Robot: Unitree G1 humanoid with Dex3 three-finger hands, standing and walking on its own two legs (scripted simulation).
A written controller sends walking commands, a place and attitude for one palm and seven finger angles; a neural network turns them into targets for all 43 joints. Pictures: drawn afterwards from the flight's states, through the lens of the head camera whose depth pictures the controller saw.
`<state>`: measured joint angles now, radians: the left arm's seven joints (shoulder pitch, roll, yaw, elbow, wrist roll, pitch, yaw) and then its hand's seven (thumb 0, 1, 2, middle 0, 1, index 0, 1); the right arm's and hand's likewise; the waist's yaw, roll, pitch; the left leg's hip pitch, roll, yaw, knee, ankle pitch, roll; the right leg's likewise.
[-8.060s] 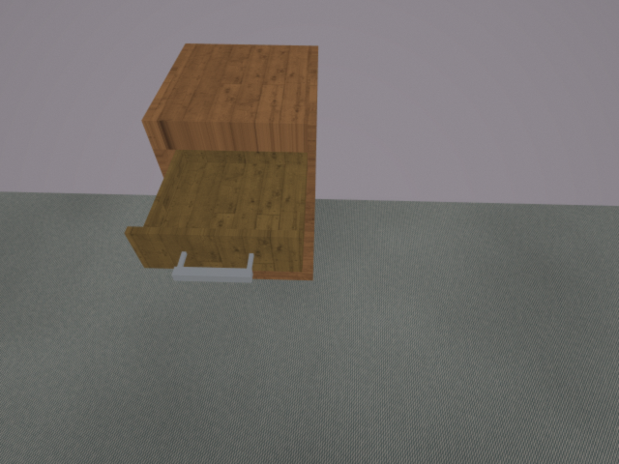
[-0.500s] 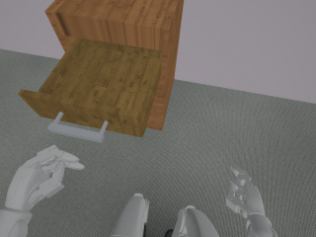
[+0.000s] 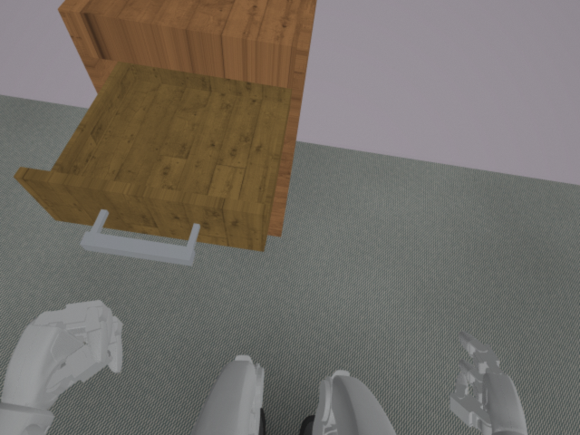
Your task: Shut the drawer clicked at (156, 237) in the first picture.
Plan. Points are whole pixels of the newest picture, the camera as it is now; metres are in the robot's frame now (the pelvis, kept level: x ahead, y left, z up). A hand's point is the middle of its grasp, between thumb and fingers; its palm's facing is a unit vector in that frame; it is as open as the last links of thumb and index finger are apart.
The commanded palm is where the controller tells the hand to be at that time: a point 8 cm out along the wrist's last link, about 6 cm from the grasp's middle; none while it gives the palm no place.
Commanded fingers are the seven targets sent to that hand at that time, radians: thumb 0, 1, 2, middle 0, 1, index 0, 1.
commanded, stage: raise the hand and make a fist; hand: left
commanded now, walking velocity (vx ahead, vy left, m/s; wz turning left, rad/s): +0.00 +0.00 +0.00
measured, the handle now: (144, 236) +0.40 +0.27 -0.08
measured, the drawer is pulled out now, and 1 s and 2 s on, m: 0.29 0.29 0.29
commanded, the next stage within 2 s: bring the fist close to the handle in 0.68 s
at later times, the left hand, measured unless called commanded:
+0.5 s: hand (102, 347) +0.21 +0.24 +0.01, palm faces -0.08 -1.00 -0.02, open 3.3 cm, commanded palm +0.19 +0.30 +0.03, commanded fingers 0.00 0.90 0.90 -1.40 -1.60 -1.40 -1.60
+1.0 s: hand (112, 338) +0.23 +0.24 +0.00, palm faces -0.03 -1.00 -0.07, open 3.3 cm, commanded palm +0.22 +0.29 +0.00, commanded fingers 0.00 0.90 0.90 -1.40 -1.60 -1.40 -1.60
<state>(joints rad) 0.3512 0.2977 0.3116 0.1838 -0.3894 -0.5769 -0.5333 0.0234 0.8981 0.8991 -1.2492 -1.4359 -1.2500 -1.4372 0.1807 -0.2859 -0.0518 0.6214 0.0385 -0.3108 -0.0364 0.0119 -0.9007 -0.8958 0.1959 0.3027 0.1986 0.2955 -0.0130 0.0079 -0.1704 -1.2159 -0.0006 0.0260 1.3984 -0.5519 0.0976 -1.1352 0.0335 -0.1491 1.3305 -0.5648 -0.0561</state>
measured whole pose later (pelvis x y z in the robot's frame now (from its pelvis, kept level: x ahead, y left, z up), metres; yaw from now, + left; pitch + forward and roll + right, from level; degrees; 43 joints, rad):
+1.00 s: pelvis +0.00 +0.00 -0.02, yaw +0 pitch +25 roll -6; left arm 0.35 0.33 0.29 0.09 -0.34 -0.49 -0.41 0.02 0.90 0.90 -1.40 -1.60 -1.40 -1.60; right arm 0.15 -0.25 0.01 0.51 0.04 -0.17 -0.03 0.01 -0.90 -0.90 0.20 0.30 0.20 0.30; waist -0.02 0.02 -0.22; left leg -1.34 -0.01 0.02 1.48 -0.58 0.10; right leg -1.26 0.02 -0.16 1.42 -0.60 -0.05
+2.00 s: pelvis -0.01 +0.00 -0.08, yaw -3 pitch +32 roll -7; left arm 0.06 0.41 0.38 0.24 -0.37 -0.46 -0.47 0.02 0.90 0.90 -1.40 -1.60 -1.40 -1.60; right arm 0.13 -0.29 0.03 0.53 0.03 -0.12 -0.01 0.01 -0.90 -0.89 0.20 0.30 0.20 0.30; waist -0.03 0.03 -0.21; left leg -1.64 0.02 0.02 1.71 -0.64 0.11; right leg -1.56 0.04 -0.17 1.64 -0.65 -0.06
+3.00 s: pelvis +0.00 -0.01 -0.09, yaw -3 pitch +33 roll -7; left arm -0.31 0.48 0.41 0.57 -0.30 -0.44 -0.48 -0.01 0.88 0.92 -1.40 -1.60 -1.40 -1.60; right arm 0.15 -0.31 0.05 0.57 0.03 -0.04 -0.03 0.01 -0.90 -0.89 0.20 0.30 0.20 0.30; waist -0.05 0.02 -0.21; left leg -1.66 0.02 0.00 1.72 -0.64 0.09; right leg -1.57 0.05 -0.19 1.64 -0.65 -0.08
